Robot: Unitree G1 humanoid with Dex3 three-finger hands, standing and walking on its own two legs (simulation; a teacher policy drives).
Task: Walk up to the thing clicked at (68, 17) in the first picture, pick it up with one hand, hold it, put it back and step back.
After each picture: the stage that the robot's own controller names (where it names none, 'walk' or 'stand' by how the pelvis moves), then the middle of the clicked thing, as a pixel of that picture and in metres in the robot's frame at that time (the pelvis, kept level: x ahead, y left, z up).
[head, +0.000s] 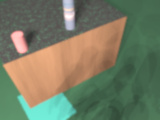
stand; (69, 11) +0.96 +0.10 -0.05
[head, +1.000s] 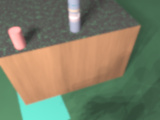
walk; (74, 12) +0.89 +0.06 -0.02
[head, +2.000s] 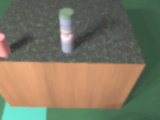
walk; (67, 32) +0.70 +0.15 -0.04
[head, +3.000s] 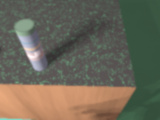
stand; (33, 48) +0.51 +0.24 -0.01
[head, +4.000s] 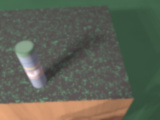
stand; (32, 66) +0.47 +0.23 -0.05
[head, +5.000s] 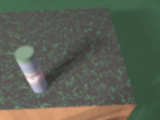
stand; (33, 72) +0.44 +0.23 -0.05
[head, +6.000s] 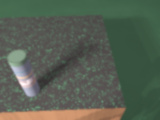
stand; (25, 75) +0.45 +0.26 -0.06
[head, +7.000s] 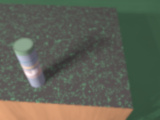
stand; (31, 65) +0.46 +0.24 -0.04
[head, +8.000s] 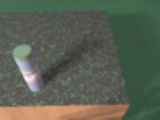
stand; (30, 70) +0.46 +0.25 -0.06
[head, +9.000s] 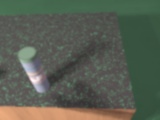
rise first; (35, 72) +0.45 +0.25 -0.06
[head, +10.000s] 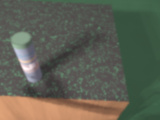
go down; (28, 60) +0.48 +0.24 -0.03
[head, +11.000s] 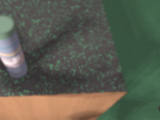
go down; (10, 52) +0.45 +0.23 +0.01
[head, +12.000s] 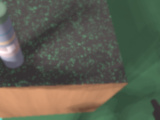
close in; (5, 40) +0.47 +0.23 +0.03
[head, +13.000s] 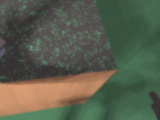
close; out of the picture +0.50 +0.24 +0.07
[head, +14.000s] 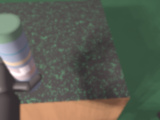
lift; (19, 60) +0.36 +0.17 +0.15
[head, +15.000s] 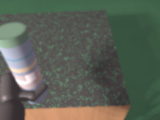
hold; (26, 69) +0.32 +0.17 +0.15
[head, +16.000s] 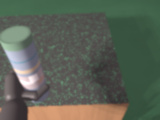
hold; (29, 70) +0.33 +0.17 +0.14
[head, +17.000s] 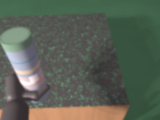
hold; (29, 70) +0.33 +0.17 +0.13
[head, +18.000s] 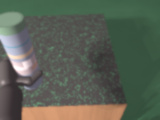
crouch; (23, 56) +0.37 +0.18 +0.16
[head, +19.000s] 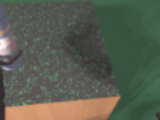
lower; (0, 35) +0.45 +0.23 +0.15
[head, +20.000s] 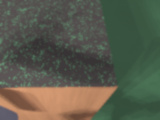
go down; out of the picture +0.28 +0.31 -0.13
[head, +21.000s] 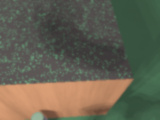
go down; out of the picture +0.33 +0.24 -0.56
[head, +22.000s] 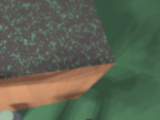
close in; (11, 118) +0.31 +0.26 -0.52
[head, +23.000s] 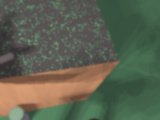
lower; (20, 117) +0.32 +0.24 -0.50
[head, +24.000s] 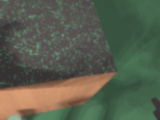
lower; out of the picture +0.29 +0.25 -0.54
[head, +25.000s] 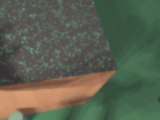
open; out of the picture +0.30 +0.25 -0.53
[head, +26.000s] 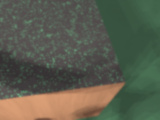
sink last; out of the picture +0.29 +0.23 -0.58
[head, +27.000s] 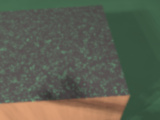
stand; out of the picture +0.30 +0.26 -0.59
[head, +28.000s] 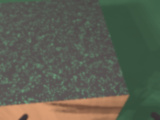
stand; out of the picture +0.28 +0.25 -0.58
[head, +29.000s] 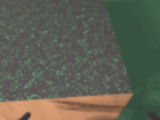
stand; out of the picture +0.28 +0.24 -0.57
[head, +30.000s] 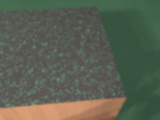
stand; out of the picture +0.29 +0.24 -0.64
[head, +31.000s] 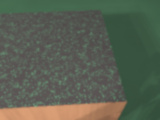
stand; out of the picture +0.29 +0.25 -0.65
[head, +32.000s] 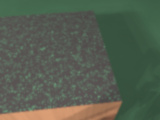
stand; out of the picture +0.28 +0.26 -0.66
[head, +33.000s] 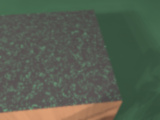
stand; out of the picture +0.28 +0.25 -0.66
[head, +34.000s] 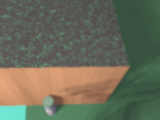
walk; (50, 106) +0.42 +0.20 -0.64
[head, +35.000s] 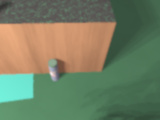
walk; (54, 70) +0.76 +0.23 -0.64
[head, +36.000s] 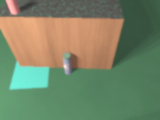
walk; (67, 64) +0.95 +0.17 -0.64
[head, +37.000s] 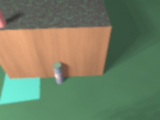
stand; (58, 73) +0.89 +0.21 -0.66
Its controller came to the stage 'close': yes
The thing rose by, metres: 0.23
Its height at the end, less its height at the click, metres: -0.60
